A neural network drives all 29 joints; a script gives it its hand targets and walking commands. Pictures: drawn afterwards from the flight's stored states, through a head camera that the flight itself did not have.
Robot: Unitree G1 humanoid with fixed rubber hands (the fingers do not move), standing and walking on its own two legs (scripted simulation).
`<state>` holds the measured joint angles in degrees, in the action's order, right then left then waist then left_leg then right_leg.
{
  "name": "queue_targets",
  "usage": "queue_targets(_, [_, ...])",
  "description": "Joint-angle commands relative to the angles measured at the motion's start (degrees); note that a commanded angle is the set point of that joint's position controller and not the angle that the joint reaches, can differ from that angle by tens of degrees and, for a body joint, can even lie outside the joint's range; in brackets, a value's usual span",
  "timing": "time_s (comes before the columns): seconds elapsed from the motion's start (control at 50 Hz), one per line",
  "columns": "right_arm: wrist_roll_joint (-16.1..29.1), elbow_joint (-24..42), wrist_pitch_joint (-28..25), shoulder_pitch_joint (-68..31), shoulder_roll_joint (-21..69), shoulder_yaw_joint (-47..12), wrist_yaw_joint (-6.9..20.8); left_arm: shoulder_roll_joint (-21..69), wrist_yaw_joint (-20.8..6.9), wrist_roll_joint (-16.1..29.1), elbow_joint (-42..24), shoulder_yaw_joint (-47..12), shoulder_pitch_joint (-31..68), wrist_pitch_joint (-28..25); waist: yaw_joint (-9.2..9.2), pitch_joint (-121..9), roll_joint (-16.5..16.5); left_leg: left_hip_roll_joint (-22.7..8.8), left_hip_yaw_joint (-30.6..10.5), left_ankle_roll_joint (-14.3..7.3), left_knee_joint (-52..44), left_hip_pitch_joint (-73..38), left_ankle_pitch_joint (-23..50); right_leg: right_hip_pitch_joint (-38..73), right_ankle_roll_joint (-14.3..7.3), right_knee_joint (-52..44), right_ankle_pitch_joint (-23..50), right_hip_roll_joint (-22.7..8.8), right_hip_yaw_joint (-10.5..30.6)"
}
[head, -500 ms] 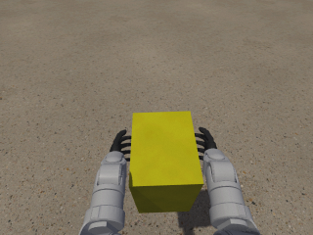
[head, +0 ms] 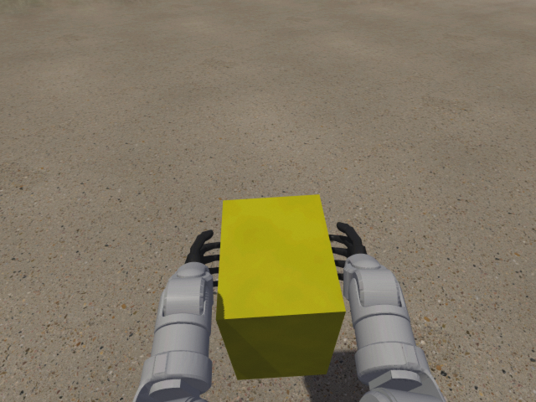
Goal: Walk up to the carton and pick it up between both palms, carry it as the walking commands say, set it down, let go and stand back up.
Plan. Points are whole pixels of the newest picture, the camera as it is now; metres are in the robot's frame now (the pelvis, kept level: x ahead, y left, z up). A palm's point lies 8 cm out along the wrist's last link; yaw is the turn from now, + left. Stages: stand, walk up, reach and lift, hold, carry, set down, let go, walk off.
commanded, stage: reach and lift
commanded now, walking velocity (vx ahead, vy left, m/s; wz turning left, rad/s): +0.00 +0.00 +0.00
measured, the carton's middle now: (276, 290) +0.33 -0.01 -0.01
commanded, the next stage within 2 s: hold in 1.08 s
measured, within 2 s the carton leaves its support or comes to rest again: neither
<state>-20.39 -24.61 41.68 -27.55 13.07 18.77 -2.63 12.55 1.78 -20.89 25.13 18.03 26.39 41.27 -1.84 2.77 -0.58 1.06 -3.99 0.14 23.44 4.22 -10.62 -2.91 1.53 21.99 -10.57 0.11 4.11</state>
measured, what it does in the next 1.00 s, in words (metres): stands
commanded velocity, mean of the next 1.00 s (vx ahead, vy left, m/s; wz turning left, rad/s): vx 0.00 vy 0.00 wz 0.00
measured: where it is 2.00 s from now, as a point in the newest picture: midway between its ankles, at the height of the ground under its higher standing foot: outside the picture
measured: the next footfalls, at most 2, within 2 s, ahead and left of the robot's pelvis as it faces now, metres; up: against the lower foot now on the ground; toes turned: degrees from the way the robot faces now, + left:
none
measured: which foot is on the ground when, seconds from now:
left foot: down 0.00-1.00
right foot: down 0.00-1.00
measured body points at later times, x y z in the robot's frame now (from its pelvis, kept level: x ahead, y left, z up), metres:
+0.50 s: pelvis +0.00 +0.00 +0.00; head -0.04 +0.00 +0.45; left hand +0.33 +0.12 +0.05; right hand +0.33 -0.13 +0.06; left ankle +0.04 +0.12 -0.74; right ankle +0.03 -0.14 -0.74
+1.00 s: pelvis +0.01 -0.01 +0.00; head -0.04 -0.01 +0.45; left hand +0.32 +0.12 +0.05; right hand +0.33 -0.14 +0.06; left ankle +0.04 +0.12 -0.74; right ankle +0.03 -0.14 -0.74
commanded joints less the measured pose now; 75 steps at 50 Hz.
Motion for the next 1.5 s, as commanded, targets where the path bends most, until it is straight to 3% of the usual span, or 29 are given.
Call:
queue_targets(0.0, [12.51,-3.68,-1.27,-24.88,57.7,-24.46,11.86,54.72,-13.17,14.52,-0.66,-26.69,31.92,-2.32,0.6,-14.26,0.74,3.49,0.13,-0.02,-3.99,-3.48,3.24,0.75,-1.51,-3.55,4.0,4.1,-0.8])
queue_targets(0.26, [12.42,-3.66,-1.65,-24.59,56.85,-24.34,12.88,56.11,-12.56,14.98,-1.24,-27.05,29.88,-1.42,1.44,-13.67,1.29,2.97,0.4,0.58,-4.58,-4.41,3.54,0.28,-2.23,-3.36,3.01,4.29,-0.76])
queue_targets(0.9, [15.74,0.68,-0.51,-18.52,58.08,-27.94,13.0,54.43,-13.45,16.22,-5.53,-28.78,22.86,-0.29,2.37,-14.35,-0.02,3.75,1.42,0.53,-4.89,-5.3,6.84,1.69,-0.65,-3.94,8.17,4.17,-0.09])
queue_targets(1.48, [15.81,0.8,-0.3,-20.79,57.21,-27.55,14.39,56.38,-13.73,16.4,-4.32,-28.65,23.4,0.52,1.89,-11.75,0.95,3.19,1.02,0.6,-5.17,-3.68,0.25,-1.0,-1.72,-3.65,-0.33,4.46,-0.92])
